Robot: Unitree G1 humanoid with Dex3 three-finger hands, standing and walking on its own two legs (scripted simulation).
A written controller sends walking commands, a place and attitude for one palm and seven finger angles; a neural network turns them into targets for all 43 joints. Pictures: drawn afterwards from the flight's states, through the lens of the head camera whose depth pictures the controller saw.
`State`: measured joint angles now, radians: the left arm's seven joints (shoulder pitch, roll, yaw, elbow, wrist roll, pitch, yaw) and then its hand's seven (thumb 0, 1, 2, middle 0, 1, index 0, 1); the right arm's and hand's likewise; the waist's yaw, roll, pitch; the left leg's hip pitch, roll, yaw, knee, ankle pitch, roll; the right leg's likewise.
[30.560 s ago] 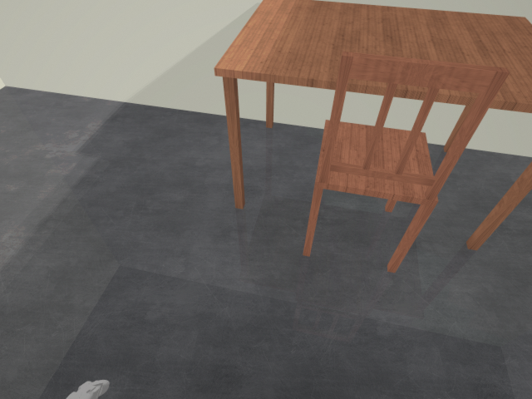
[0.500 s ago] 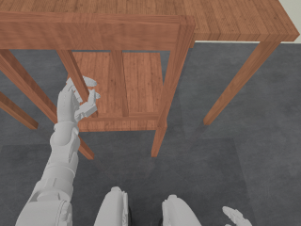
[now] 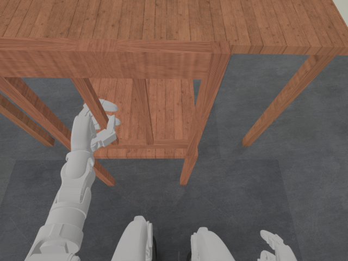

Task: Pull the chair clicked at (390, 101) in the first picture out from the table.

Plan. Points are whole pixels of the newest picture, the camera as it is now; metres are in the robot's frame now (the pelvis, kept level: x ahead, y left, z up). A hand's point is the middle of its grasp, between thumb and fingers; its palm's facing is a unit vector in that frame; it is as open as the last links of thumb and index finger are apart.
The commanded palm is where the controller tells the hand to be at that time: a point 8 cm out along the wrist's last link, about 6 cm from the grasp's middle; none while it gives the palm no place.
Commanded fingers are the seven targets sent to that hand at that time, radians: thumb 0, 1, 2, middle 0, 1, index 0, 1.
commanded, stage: step backward, pulling the chair out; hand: left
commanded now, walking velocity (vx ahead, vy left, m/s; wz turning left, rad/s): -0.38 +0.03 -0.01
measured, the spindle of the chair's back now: (101, 116) +0.42 +0.17 +0.02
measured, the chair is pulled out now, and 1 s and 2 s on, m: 0.02 0.15 0.39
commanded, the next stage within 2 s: none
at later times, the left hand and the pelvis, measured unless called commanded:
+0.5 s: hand (115, 144) +0.36 +0.13 +0.02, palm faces -0.03 -0.99 -0.15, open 5.1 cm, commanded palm +0.33 +0.18 +0.02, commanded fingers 0.00 0.90 0.90 -0.50 -1.45 -0.50 -1.45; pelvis -0.01 +0.01 +0.08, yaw -4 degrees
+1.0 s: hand (129, 193) +0.25 +0.09 +0.02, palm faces -0.08 -0.99 -0.13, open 5.1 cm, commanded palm +0.24 +0.14 +0.02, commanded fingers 0.00 0.90 0.90 -0.50 -1.45 -0.50 -1.45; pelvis -0.11 +0.01 +0.09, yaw +1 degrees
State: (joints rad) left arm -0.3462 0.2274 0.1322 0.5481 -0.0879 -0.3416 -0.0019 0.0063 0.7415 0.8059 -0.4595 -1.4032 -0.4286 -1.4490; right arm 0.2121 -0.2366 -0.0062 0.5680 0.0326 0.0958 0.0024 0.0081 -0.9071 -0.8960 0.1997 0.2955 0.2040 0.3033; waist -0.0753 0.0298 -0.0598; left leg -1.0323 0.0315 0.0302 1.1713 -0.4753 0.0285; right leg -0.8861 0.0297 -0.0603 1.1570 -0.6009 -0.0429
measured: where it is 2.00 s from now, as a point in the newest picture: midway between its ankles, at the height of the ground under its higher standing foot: outside the picture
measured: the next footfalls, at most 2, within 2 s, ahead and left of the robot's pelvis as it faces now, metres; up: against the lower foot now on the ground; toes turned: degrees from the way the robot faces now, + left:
right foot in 0.50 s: +0.00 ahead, -0.13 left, +0.00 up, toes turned -5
left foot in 0.90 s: -0.08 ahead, +0.15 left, +0.00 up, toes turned +0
